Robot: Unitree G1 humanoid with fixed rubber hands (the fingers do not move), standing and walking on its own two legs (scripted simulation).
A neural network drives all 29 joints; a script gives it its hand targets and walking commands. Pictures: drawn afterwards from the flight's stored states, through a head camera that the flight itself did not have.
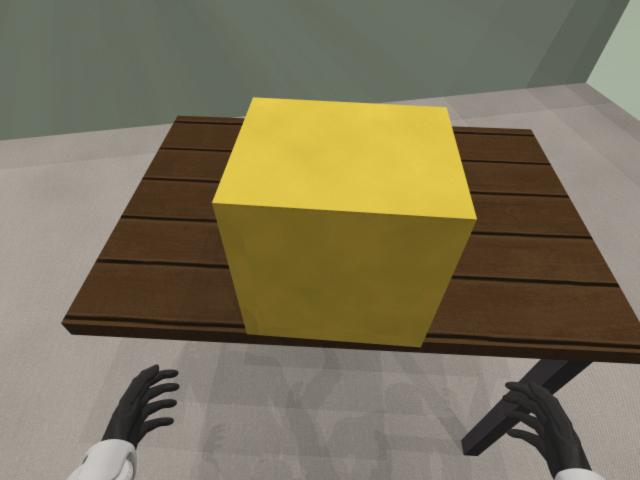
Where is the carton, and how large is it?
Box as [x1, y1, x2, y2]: [212, 97, 476, 346]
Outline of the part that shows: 253,97 212,201 246,332 250,334 420,346 476,220 446,107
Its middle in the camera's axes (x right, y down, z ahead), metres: +0.03 -0.01 +0.54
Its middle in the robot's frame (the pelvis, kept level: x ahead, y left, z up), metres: +0.43 +0.00 +0.08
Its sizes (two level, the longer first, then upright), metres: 0.257 0.208 0.266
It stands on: a table, 0.73 m high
